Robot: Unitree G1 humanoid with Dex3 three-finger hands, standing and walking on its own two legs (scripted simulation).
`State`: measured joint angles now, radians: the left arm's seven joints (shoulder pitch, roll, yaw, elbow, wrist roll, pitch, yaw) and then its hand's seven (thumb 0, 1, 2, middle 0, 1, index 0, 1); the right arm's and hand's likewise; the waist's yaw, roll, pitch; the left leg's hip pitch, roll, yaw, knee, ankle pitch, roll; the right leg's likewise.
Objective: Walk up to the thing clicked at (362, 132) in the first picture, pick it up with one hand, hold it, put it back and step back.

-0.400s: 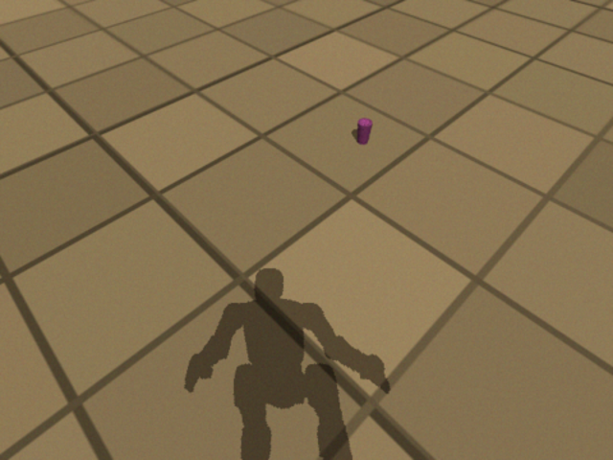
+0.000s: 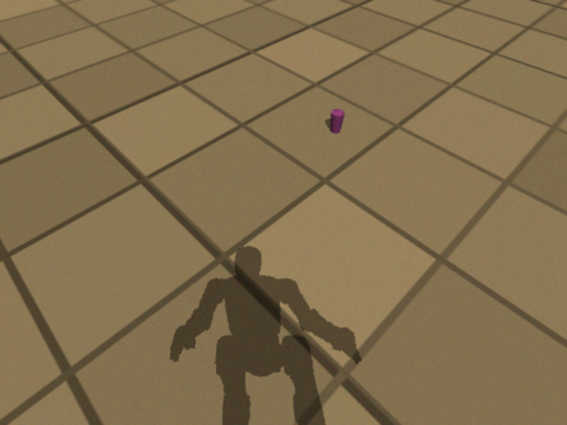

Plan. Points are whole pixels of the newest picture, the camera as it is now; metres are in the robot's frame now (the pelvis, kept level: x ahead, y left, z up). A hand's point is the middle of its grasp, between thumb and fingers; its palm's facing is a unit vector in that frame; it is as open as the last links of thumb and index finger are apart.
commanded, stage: stand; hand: left
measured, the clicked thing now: (336, 121) +1.72 -0.31 -0.72
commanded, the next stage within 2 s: walk up in 0.72 s
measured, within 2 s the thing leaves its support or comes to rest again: neither
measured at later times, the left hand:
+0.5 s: hand out of the picture +0.08 +0.25 -0.15, palm faces -0.02 -0.94 -0.34, open 7.4 cm
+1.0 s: hand (137, 412) +0.16 +0.24 -0.13, palm faces -0.16 -0.91 -0.38, open 7.4 cm
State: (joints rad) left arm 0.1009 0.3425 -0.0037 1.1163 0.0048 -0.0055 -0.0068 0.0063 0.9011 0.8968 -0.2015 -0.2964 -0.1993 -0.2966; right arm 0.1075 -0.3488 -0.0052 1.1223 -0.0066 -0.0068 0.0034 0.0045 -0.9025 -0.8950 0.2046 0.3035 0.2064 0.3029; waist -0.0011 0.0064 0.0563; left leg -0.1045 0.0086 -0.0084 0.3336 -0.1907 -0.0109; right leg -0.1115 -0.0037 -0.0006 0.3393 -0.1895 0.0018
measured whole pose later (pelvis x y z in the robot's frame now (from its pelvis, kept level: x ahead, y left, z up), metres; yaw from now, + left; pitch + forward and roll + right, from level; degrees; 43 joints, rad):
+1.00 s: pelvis +0.05 -0.05 -0.01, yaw -8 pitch -2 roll +2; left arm 0.22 0.46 0.10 1.00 0.03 0.01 -0.13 0.01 0.90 0.90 -0.20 -0.30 -0.20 -0.30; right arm 0.26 -0.45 -0.11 1.00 -0.06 -0.06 0.05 0.01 -0.90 -0.89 0.21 0.30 0.21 0.30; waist -0.02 0.00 0.02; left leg 0.00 0.09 0.13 0.38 -0.34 -0.02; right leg -0.43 -0.12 -0.01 0.69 -0.30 0.00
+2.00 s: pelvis +0.51 -0.21 -0.03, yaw -19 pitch -2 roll +1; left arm 0.15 0.42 0.07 0.88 0.01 -0.07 -0.09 0.01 0.90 0.90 -0.20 -0.30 -0.20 -0.30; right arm 0.39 -0.44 -0.07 0.91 -0.01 -0.05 0.05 0.01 -0.90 -0.90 0.21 0.30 0.21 0.30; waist -0.05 0.04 0.07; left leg -0.09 0.11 0.12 0.77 -0.49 0.01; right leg -0.42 -0.04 -0.07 0.63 -0.17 -0.03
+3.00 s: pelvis +0.92 -0.33 -0.02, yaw -19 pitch -3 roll +0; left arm 0.24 0.37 0.04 0.87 0.00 -0.09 -0.05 0.01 0.90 0.90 -0.20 -0.30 -0.20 -0.30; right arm 0.31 -0.44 -0.05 0.90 0.00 -0.04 0.05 0.01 -0.90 -0.90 0.20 0.30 0.21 0.30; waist 0.00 0.07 0.08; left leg -0.39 0.04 0.00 1.06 -0.41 0.03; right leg -0.29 -0.05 -0.09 0.55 -0.21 -0.03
